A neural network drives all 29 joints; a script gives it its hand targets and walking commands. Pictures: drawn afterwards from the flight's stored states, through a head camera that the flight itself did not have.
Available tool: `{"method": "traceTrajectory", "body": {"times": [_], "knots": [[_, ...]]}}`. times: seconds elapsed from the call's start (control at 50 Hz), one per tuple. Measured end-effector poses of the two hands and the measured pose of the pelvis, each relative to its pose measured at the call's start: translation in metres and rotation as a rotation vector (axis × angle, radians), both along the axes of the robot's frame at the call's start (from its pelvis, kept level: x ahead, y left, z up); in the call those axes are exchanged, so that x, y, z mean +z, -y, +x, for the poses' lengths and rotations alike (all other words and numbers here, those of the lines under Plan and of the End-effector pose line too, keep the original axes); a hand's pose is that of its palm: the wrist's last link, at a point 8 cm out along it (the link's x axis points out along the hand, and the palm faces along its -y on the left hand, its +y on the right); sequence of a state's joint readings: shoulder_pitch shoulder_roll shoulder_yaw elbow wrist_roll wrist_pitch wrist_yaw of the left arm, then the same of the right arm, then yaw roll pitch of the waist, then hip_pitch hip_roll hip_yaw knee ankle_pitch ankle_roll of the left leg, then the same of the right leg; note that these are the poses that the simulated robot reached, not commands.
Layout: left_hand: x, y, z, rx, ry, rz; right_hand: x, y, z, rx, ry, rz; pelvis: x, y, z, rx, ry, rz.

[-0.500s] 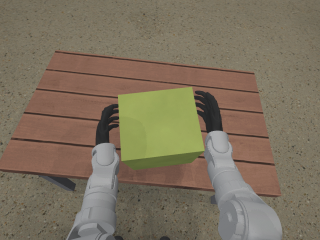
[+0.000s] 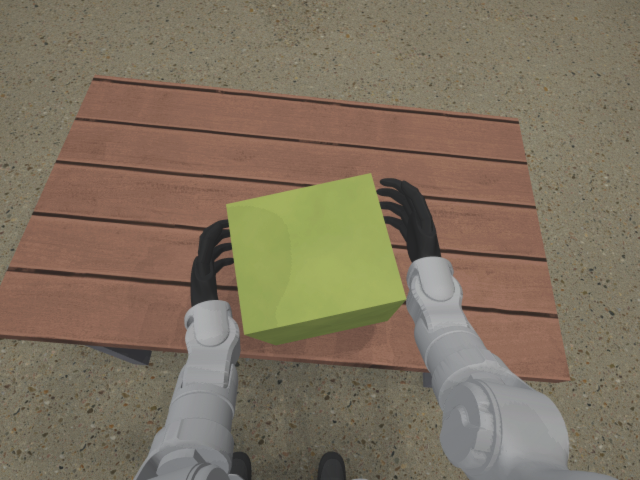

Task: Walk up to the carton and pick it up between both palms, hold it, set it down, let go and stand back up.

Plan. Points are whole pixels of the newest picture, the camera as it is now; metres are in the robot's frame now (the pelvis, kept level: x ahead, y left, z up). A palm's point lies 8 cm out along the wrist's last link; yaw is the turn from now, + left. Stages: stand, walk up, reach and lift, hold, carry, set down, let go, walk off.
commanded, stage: set down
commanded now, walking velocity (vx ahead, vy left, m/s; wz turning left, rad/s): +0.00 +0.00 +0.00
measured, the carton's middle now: (317, 270) +0.40 +0.02 -0.09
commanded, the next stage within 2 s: none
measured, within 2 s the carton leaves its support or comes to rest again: rests again in 1.48 s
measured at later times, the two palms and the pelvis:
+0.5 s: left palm (210, 291) +0.34 +0.15 -0.05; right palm (419, 243) +0.42 -0.11 -0.02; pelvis +0.00 +0.00 +0.00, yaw +0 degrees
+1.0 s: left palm (211, 289) +0.35 +0.15 -0.06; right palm (417, 240) +0.42 -0.11 -0.02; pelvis +0.00 +0.00 +0.00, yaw +0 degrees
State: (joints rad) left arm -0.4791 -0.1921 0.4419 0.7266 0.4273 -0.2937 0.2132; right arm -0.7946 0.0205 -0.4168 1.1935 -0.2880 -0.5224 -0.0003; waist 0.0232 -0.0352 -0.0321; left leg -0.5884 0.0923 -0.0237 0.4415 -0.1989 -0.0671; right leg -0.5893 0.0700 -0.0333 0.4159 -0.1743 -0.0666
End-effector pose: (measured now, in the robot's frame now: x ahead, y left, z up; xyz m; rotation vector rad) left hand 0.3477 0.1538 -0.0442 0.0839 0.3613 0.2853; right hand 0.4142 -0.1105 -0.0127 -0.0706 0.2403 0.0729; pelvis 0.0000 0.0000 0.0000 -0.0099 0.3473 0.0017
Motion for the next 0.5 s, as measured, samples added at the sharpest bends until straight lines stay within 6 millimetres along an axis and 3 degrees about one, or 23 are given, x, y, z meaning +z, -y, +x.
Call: {"method": "traceTrajectory", "body": {"times": [0.5], "knots": [[-0.0056,0.0018,-0.0031,0.025,0.034,-0.024,-0.0039,0.0008,0.0013,0.021,0.009,-0.021,-0.0014,-0.0005,-0.0007,-0.002,-0.033,0.0]]}}
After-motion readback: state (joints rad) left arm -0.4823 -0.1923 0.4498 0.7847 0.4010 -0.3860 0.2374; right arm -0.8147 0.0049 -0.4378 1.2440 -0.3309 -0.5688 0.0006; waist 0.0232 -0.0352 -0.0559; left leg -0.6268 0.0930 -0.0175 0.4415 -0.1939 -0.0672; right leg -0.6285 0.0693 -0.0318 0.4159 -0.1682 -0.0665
